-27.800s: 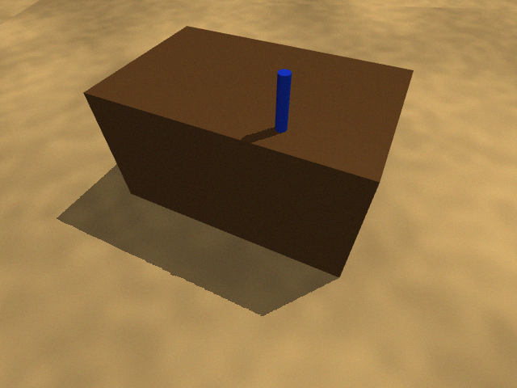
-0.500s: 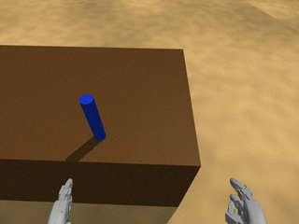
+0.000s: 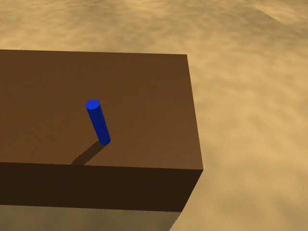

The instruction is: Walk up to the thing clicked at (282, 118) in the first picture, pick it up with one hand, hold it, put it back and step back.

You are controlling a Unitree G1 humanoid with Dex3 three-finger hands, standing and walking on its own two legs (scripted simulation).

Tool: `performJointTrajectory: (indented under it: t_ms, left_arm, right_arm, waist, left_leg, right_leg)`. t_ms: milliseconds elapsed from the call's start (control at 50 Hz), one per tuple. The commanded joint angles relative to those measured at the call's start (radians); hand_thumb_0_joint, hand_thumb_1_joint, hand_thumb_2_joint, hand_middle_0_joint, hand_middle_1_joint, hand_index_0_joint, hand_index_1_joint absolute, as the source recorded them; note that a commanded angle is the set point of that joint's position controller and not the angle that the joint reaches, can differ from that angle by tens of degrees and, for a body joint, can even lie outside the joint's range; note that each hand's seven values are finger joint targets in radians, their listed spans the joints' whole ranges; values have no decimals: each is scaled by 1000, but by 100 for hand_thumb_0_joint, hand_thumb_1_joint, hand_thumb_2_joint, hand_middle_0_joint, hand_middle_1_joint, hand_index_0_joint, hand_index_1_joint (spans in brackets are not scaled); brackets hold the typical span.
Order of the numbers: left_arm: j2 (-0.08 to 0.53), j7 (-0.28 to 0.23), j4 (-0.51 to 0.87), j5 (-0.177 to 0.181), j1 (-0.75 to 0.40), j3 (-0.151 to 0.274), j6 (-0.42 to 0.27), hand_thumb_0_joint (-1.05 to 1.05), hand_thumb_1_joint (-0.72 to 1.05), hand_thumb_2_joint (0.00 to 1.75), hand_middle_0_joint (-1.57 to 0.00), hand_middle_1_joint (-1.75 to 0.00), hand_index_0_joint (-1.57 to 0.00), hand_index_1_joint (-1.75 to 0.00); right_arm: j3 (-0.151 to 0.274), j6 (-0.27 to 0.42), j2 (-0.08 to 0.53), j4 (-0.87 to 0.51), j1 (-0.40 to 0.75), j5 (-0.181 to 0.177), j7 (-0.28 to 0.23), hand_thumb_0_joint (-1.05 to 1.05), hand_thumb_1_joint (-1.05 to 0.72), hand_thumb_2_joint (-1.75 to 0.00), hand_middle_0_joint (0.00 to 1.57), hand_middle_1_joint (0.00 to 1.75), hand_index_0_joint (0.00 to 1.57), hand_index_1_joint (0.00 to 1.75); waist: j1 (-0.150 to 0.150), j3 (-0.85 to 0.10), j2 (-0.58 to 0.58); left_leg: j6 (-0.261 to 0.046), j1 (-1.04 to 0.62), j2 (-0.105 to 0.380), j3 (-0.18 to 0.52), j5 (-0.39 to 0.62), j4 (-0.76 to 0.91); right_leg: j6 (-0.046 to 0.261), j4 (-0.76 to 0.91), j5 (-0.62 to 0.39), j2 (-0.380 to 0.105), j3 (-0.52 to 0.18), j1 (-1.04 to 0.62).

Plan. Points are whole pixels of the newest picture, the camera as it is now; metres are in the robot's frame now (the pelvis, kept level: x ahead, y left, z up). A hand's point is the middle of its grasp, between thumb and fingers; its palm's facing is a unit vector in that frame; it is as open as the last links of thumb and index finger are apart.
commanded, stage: home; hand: left
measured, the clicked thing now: (99, 124) +0.46 +0.20 -0.04
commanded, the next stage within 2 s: stand in 0.02 s
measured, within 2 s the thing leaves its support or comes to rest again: neither
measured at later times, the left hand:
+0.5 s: hand out of the picture +0.05 +0.25 -0.12, palm faces -0.01 -0.94 -0.35, open 11.2 cm
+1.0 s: hand out of the picture +0.05 +0.24 -0.12, palm faces -0.03 -0.94 -0.34, open 7.4 cm
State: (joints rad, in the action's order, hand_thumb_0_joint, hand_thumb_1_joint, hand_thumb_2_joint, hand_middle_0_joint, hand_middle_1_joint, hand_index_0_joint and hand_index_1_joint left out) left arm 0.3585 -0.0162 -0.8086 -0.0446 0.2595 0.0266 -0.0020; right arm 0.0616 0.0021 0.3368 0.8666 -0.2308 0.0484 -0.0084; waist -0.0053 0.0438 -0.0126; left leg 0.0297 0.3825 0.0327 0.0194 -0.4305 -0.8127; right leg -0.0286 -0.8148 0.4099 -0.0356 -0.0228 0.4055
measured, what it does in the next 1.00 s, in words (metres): stands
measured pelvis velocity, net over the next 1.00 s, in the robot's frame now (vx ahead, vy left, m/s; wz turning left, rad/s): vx -0.01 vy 0.00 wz -0.01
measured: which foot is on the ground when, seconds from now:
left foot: down 0.00-1.00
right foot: down 0.00-1.00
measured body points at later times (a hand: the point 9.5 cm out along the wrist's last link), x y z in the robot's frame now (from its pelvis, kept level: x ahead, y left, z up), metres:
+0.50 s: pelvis -0.01 +0.00 +0.04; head -0.01 +0.00 +0.49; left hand +0.05 +0.30 -0.10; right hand +0.05 -0.29 -0.10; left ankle +0.00 +0.14 -0.70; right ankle +0.01 -0.14 -0.70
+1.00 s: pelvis -0.01 +0.00 +0.04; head +0.00 +0.00 +0.49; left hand +0.05 +0.29 -0.10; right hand +0.05 -0.30 -0.10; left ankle +0.00 +0.14 -0.70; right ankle +0.01 -0.14 -0.70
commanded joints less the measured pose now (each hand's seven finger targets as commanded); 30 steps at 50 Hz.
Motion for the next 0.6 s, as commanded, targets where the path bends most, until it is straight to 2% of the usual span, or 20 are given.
performJointTrajectory:
  t_ms: [0,40,80,100,140,160,200,260,320,360,400,420,460,480,520,580]
  left_arm:
    - [162,-15,4,13,-42,43,-40,0,-61,2,-4,-4,-4,-4]
    - [169,-16,-39,13,-44,41,-35,0,-61,1,-4,-4,-4,-4]
    - [182,-15,-78,15,-67,39,-35,0,-61,1,-4,-4,-4,-4]
    - [180,-15,-95,17,-64,35,-33,0,-61,2,-4,-4,-4,-4]
    - [173,-14,-128,24,-77,29,-31,0,-45,18,-20,-20,-20,-20]
    - [172,-15,-145,26,-78,27,-31,0,-37,26,-20,-28,-20,-28]
    - [161,-14,-177,25,-73,21,-32,0,-21,42,-20,-30,-20,-30]
    - [168,-13,-205,28,-98,20,-35,0,3,66,-20,-30,-20,-30]
    - [162,-12,-231,28,-106,14,-35,0,27,90,-20,-30,-20,-30]
    - [159,-12,-249,26,-117,11,-32,0,43,90,-20,-30,-20,-30]
    - [163,-11,-261,24,-127,10,-32,0,59,90,-20,-30,-20,-30]
    - [165,-10,-265,27,-136,10,-30,0,67,90,-20,-30,-20,-30]
    - [168,-9,-275,25,-138,9,-31,0,83,90,-20,-30,-20,-30]
    - [167,-8,-279,24,-135,7,-31,0,90,90,-20,-30,-20,-30]
    - [167,-7,-285,25,-141,7,-32,0,90,90,-20,-30,-20,-30]
    - [181,-5,-292,25,-146,11,-31,0,90,90,-20,-30,-20,-30]
  right_arm:
    - [33,33,169,-26,47,-8,-10,0,-90,-90,20,30,20,30]
    - [31,28,176,6,62,-11,-13,0,-90,-90,20,30,20,30]
    - [24,27,171,43,40,-15,-14,0,-90,-90,20,30,20,30]
    - [23,25,173,63,45,-15,-14,0,-90,-90,20,30,20,30]
    - [20,25,179,97,40,-14,-14,0,-90,-90,20,30,20,30]
    - [17,26,177,109,46,-15,-14,0,-90,-90,20,30,20,30]
    - [11,30,177,128,61,-18,-14,0,-90,-90,20,30,20,30]
    - [7,34,176,157,52,-23,-15,0,-90,-90,20,30,20,30]
    - [5,34,182,178,70,-25,-16,0,-90,-90,20,30,20,30]
    - [1,29,178,190,88,-26,-14,0,-90,-90,20,30,20,30]
    - [2,27,180,201,95,-27,-13,0,-90,-90,20,30,20,30]
    - [2,26,182,209,92,-27,-11,0,-90,-90,20,30,20,30]
    - [3,24,184,214,101,-27,-8,0,-90,-90,20,30,20,30]
    - [1,21,181,217,104,-28,-6,0,-90,-90,20,30,20,30]
    - [2,20,186,219,116,-26,-5,0,-90,-90,20,30,20,30]
    - [2,19,187,223,113,-27,-3,0,-90,-90,20,30,20,30]
  waist:
    - [-10,-87,51]
    - [-15,-61,39]
    - [6,-59,6]
    - [2,-44,12]
    - [5,-32,35]
    - [0,-35,33]
    - [-5,-27,29]
    - [4,-46,18]
    - [2,-46,28]
    - [2,-9,35]
    - [2,-7,13]
    - [4,3,22]
    - [5,6,18]
    - [3,31,11]
    - [1,14,28]
    - [3,11,20]
  left_leg:
    - [-93,-68,55,101,239,223]
    - [-86,-57,55,98,187,263]
    - [-73,-102,45,73,221,274]
    - [-69,-113,43,69,193,289]
    - [-68,-130,59,84,173,350]
    - [-67,-128,64,88,189,365]
    - [-62,-145,69,88,233,390]
    - [-50,-183,68,67,325,402]
    - [-50,-210,71,63,339,429]
    - [-47,-193,70,65,274,457]
    - [-46,-202,75,66,262,468]
    - [-43,-184,70,65,211,493]
    - [-44,-192,71,65,199,503]
    - [-42,-181,65,61,172,506]
    - [-46,-189,71,62,165,510]
    - [-43,-175,67,60,118,529]
  right_leg:
    - [91,190,-244,-37,-60,-94]
    - [90,240,-211,-46,-70,-120]
    - [91,284,-231,-64,-90,-129]
    - [89,319,-207,-68,-97,-123]
    - [78,340,-195,-61,-82,-141]
    - [75,351,-209,-61,-75,-175]
    - [69,368,-257,-62,-66,-202]
    - [64,386,-327,-74,-67,-241]
    - [56,411,-339,-76,-60,-252]
    - [48,436,-275,-71,-53,-244]
    - [50,452,-246,-73,-53,-241]
    - [45,461,-216,-68,-54,-249]
    - [45,475,-201,-71,-58,-243]
    - [42,488,-161,-69,-59,-229]
    - [42,488,-180,-71,-61,-241]
    - [39,498,-148,-69,-65,-245]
